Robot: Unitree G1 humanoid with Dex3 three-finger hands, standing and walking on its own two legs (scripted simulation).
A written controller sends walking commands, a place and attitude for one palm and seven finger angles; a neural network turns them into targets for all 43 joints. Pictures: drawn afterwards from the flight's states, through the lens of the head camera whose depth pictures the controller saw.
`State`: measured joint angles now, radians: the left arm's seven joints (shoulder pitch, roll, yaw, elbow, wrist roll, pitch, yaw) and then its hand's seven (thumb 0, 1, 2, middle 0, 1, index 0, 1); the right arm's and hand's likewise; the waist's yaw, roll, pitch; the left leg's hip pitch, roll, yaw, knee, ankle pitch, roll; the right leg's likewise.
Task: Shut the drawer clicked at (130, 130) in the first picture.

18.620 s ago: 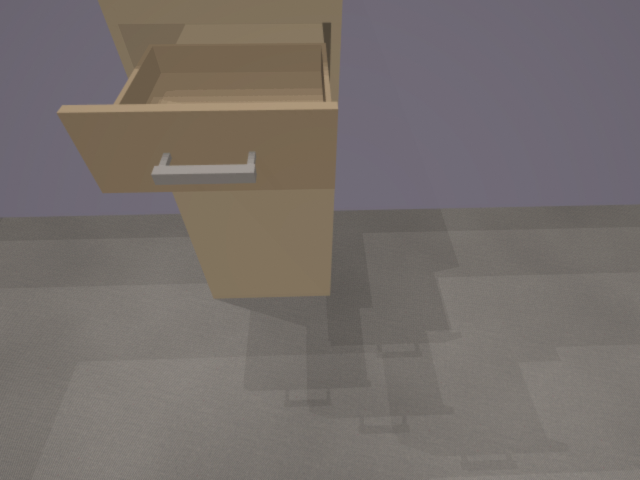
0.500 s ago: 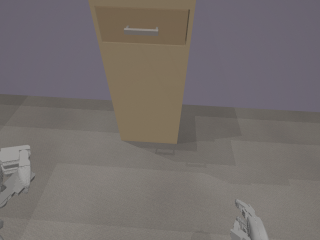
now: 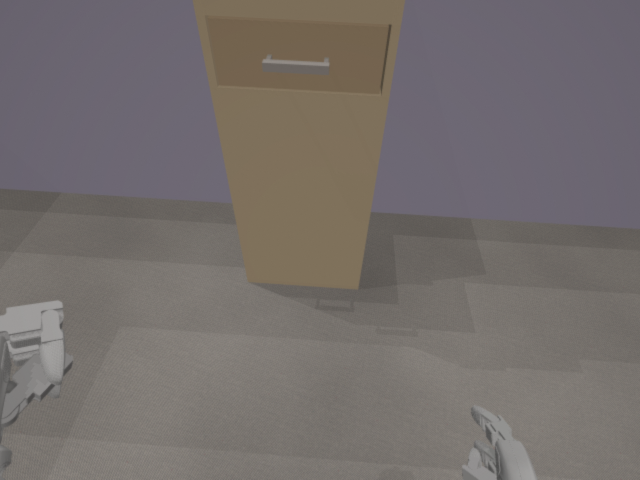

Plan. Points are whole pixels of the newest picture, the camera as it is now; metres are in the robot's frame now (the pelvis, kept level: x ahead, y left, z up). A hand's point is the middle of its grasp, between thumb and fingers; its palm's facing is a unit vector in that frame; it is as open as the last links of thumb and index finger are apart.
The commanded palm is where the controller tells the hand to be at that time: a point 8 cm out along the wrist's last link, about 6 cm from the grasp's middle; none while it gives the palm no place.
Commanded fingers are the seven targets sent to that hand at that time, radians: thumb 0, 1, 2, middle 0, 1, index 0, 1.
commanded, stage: stop stepping back and stand still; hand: left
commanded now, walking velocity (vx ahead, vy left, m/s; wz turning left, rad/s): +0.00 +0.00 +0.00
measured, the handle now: (296, 63) +0.91 +0.12 +0.11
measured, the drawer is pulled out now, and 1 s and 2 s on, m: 0.00 0.00 0.00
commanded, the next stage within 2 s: let the arm hang, fingers relaxed in 0.18 s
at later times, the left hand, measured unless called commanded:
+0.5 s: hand out of the picture +0.13 +0.22 -0.12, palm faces -0.02 -0.93 -0.36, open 3.0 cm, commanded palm none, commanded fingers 0.00 0.90 0.90 -0.92 -1.08 -0.92 -1.08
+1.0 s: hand out of the picture +0.01 +0.20 -0.16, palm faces +0.01 -0.95 -0.31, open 6.6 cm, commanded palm none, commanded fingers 0.00 0.90 0.90 -0.20 -0.30 -0.20 -0.30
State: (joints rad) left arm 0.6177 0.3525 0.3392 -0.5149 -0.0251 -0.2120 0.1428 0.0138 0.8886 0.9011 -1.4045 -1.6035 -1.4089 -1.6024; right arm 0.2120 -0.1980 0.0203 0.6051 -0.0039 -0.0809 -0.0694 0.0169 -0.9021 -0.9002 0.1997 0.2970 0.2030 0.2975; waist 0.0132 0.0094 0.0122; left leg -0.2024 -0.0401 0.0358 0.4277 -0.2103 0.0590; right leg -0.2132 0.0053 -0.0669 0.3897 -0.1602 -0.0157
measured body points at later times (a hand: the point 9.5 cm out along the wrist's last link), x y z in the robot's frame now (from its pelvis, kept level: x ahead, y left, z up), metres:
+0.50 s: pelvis -0.02 +0.00 -0.01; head +0.00 -0.02 +0.44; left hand +0.13 +0.27 -0.09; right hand +0.11 -0.26 -0.14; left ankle +0.01 +0.08 -0.74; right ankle +0.03 -0.11 -0.74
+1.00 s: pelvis +0.00 -0.03 +0.00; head +0.01 -0.05 +0.45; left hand +0.01 +0.25 -0.14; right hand +0.01 -0.27 -0.17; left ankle +0.01 +0.08 -0.74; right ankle +0.03 -0.11 -0.74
